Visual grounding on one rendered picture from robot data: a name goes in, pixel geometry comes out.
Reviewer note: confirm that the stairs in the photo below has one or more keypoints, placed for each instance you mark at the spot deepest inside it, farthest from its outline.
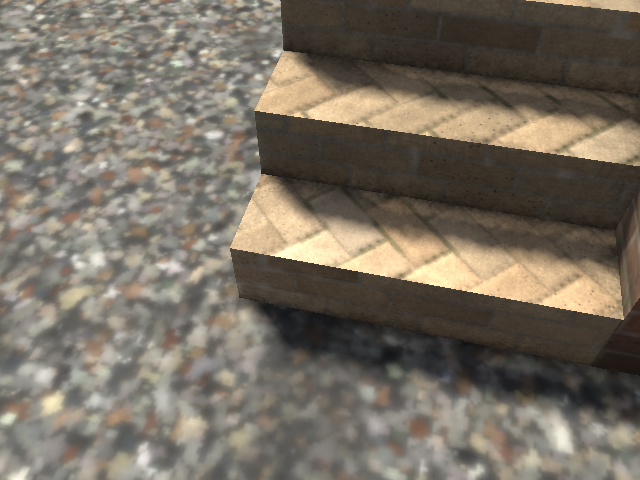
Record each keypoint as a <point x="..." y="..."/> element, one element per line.
<point x="456" y="168"/>

